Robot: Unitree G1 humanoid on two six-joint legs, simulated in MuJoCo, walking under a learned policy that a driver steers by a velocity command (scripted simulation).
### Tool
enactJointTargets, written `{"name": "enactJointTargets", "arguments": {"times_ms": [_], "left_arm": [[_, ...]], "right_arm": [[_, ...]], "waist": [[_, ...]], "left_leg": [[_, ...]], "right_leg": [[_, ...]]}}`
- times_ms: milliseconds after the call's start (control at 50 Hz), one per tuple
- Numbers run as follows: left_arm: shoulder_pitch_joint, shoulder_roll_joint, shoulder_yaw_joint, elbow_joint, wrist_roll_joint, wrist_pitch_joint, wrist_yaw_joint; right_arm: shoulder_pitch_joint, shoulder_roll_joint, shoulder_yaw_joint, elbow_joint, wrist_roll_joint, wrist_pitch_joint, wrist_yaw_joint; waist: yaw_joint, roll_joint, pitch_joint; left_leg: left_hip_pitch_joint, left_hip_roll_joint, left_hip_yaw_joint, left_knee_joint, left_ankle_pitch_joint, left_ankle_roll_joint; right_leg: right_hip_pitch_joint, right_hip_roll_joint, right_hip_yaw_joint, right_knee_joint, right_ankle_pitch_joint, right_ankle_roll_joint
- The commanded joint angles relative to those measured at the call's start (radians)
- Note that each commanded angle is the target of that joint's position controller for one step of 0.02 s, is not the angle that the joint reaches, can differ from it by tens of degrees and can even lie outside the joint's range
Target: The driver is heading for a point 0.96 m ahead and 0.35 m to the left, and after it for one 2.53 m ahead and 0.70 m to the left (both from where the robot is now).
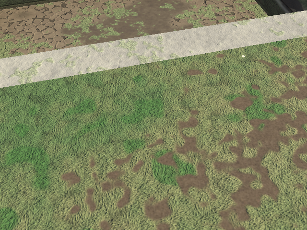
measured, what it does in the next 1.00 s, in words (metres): walks ahead, turning left: left foot, then right foot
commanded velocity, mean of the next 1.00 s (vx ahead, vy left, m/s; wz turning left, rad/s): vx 0.21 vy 0.00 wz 0.46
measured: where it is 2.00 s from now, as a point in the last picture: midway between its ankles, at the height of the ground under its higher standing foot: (127, 224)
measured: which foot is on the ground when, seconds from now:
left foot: up 0.00-0.34, down 0.36-0.86, up 0.88-1.00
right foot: down 0.00-0.38, up 0.40-0.84, down 0.86-1.00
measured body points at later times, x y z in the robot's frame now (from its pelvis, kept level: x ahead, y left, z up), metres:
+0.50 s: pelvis +0.24 +0.06 -0.01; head +0.29 +0.08 +0.43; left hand +0.29 +0.35 -0.14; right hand +0.46 -0.18 -0.11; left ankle +0.33 +0.14 -0.74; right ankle +0.18 -0.10 -0.64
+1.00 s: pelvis +0.34 +0.03 +0.00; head +0.37 +0.02 +0.45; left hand +0.32 +0.34 -0.09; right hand +0.62 -0.15 -0.11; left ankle +0.26 +0.13 -0.66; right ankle +0.41 -0.07 -0.74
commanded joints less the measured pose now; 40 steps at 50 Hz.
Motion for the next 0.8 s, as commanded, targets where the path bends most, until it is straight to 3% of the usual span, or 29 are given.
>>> {"name": "enactJointTargets", "arguments": {"times_ms": [20, 80, 140, 200, 240, 300, 340, 360, 380, 400, 420, 440, 460, 480, 500, 540, 580, 620, 680, 740, 800], "left_arm": [[-0.008, 0.117, 0.026, -0.039, 0.002, -0.026, 0.000], [0.029, 0.140, 0.035, -0.008, 0.009, -0.028, 0.015], [0.042, 0.151, 0.035, 0.008, 0.009, -0.026, 0.027], [0.082, 0.164, 0.038, 0.033, 0.002, -0.020, 0.035], [0.089, 0.161, 0.037, 0.047, 0.001, -0.004, 0.041], [0.066, 0.190, 0.045, 0.043, -0.010, 0.031, 0.060], [0.034, 0.207, 0.051, 0.023, -0.014, 0.053, 0.077], [0.034, 0.199, 0.048, 0.010, -0.014, 0.059, 0.082], [0.083, 0.144, 0.026, -0.021, 0.023, 0.050, 0.078], [0.200, 0.050, -0.007, -0.041, 0.030, 0.026, 0.056], [0.150, 0.159, 0.016, -0.026, 0.006, 0.008, 0.038], [0.049, 0.172, 0.021, -0.061, -0.024, 0.006, 0.038], [0.012, 0.157, 0.022, -0.063, -0.016, 0.015, 0.051], [-0.001, 0.169, 0.030, -0.067, -0.002, 0.032, 0.066], [0.011, 0.168, 0.034, -0.074, 0.002, 0.048, 0.070], [0.045, 0.135, 0.030, -0.077, 0.008, 0.063, 0.076], [0.036, 0.124, 0.028, -0.086, 0.011, 0.067, 0.085], [0.008, 0.124, 0.029, -0.098, 0.011, 0.074, 0.088], [-0.052, 0.122, 0.030, -0.122, 0.005, 0.079, 0.085], [-0.086, 0.122, 0.031, -0.141, 0.000, 0.065, 0.078], [-0.073, 0.132, 0.037, -0.146, -0.008, 0.045, 0.065]], "right_arm": [[0.050, -0.052, -0.018, -0.042, -0.005, 0.012, -0.006], [-0.034, -0.050, -0.019, -0.071, -0.005, 0.021, -0.008], [-0.112, -0.036, -0.016, -0.095, -0.003, 0.014, 0.003], [-0.204, -0.020, -0.008, -0.133, -0.002, 0.010, 0.017], [-0.251, -0.014, -0.005, -0.164, -0.009, 0.007, 0.030], [-0.234, -0.043, -0.019, -0.199, -0.016, 0.005, 0.056], [-0.074, -0.096, -0.049, -0.171, -0.017, 0.005, 0.064], [0.042, -0.145, -0.075, -0.145, -0.018, 0.004, 0.053], [0.114, -0.241, -0.096, -0.144, -0.024, 0.014, 0.027], [0.054, -0.286, -0.093, -0.190, -0.035, 0.017, 0.021], [0.052, -0.217, -0.082, -0.213, -0.028, 0.030, 0.021], [-0.015, -0.171, -0.071, -0.231, -0.021, 0.034, 0.018], [-0.065, -0.142, -0.064, -0.232, -0.009, 0.040, 0.015], [-0.096, -0.117, -0.056, -0.240, -0.006, 0.047, 0.007], [-0.108, -0.122, -0.057, -0.246, -0.018, 0.053, 0.004], [-0.120, -0.142, -0.066, -0.258, -0.032, 0.057, -0.001], [-0.111, -0.160, -0.074, -0.264, -0.026, 0.060, -0.012], [-0.110, -0.167, -0.077, -0.272, -0.016, 0.073, -0.026], [-0.119, -0.163, -0.076, -0.284, -0.012, 0.095, -0.041], [-0.110, -0.162, -0.077, -0.289, -0.015, 0.107, -0.045], [-0.101, -0.157, -0.077, -0.296, -0.011, 0.115, -0.042]], "waist": [[-0.028, -0.113, -0.049], [-0.009, -0.092, -0.010], [0.018, -0.092, 0.009], [0.056, -0.078, 0.038], [0.064, -0.065, 0.058], [0.033, -0.108, 0.008], [-0.048, -0.122, -0.087], [-0.107, -0.077, -0.148], [-0.098, 0.106, -0.266], [-0.001, 0.261, -0.441], [-0.075, 0.086, -0.514], [-0.071, 0.042, -0.376], [-0.040, -0.056, -0.238], [-0.018, -0.043, -0.182], [0.008, -0.007, -0.153], [0.030, 0.035, -0.151], [0.028, 0.042, -0.177], [0.016, 0.047, -0.200], [-0.003, 0.075, -0.174], [-0.020, 0.109, -0.148], [-0.019, 0.128, -0.157]], "left_leg": [[-0.128, 0.077, -0.037, -0.034, 0.093, -0.020], [-0.212, 0.079, -0.054, -0.169, 0.235, -0.040], [-0.189, 0.048, -0.043, -0.352, 0.397, -0.033], [-0.188, 0.029, -0.011, -0.466, 0.456, -0.021], [-0.193, 0.012, 0.012, -0.530, 0.442, -0.009], [-0.137, -0.035, 0.066, -0.556, 0.324, 0.018], [0.043, -0.103, 0.107, -0.586, 0.270, 0.051], [0.219, -0.122, 0.085, -0.672, 0.404, 0.083], [0.511, 0.084, -0.183, -0.614, 0.817, 0.160], [0.821, 0.339, -0.649, -0.638, 1.037, 0.416], [0.777, 0.296, -0.587, -0.682, 0.887, 0.390], [0.657, 0.241, -0.452, -0.703, 0.764, 0.339], [0.488, 0.183, -0.359, -0.741, 0.676, 0.284], [0.362, 0.155, -0.324, -0.772, 0.607, 0.262], [0.259, 0.128, -0.312, -0.802, 0.564, 0.254], [0.174, 0.098, -0.280, -0.818, 0.596, 0.257], [0.178, 0.088, -0.275, -0.804, 0.618, 0.251], [0.189, 0.078, -0.294, -0.798, 0.500, 0.230], [0.169, 0.047, -0.338, -0.810, 0.234, 0.192], [0.183, 0.043, -0.396, -0.799, 0.167, 0.182], [0.244, 0.050, -0.461, -0.743, 0.297, 0.172]], "right_leg": [[0.112, -0.260, 0.243, -0.266, 0.142, -0.172], [0.130, -0.257, 0.150, -0.298, 0.191, -0.164], [0.143, -0.232, 0.050, -0.314, 0.191, -0.126], [0.204, -0.252, -0.001, -0.323, 0.188, -0.114], [0.263, -0.262, -0.045, -0.262, 0.344, -0.100], [0.349, -0.284, -0.072, -0.104, 0.648, -0.063], [0.349, -0.261, -0.089, 0.125, 0.814, -0.024], [0.275, -0.205, -0.112, 0.333, 0.723, 0.021], [0.022, -0.124, -0.121, 0.661, 0.219, 0.080], [-0.323, 0.074, 0.020, 1.023, -0.560, 0.138], [-0.346, 0.002, 0.185, 1.065, -0.514, 0.115], [-0.392, -0.037, 0.164, 1.023, -0.439, 0.097], [-0.399, -0.077, 0.142, 0.930, -0.372, 0.102], [-0.361, -0.100, 0.141, 0.855, -0.330, 0.107], [-0.294, -0.102, 0.140, 0.813, -0.305, 0.110], [-0.240, -0.082, 0.124, 0.728, -0.274, 0.126], [-0.245, -0.068, 0.127, 0.638, -0.237, 0.144], [-0.250, -0.062, 0.142, 0.574, -0.179, 0.156], [-0.243, -0.047, 0.157, 0.471, -0.123, 0.161], [-0.214, -0.029, 0.167, 0.364, -0.137, 0.155], [-0.148, -0.010, 0.167, 0.225, -0.168, 0.134]]}}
